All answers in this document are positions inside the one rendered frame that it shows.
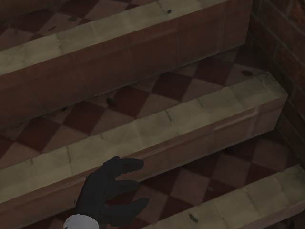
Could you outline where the left robot forearm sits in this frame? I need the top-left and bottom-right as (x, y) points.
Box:
(63, 214), (99, 229)

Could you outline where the left robot hand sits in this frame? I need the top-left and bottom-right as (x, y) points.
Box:
(73, 156), (150, 227)

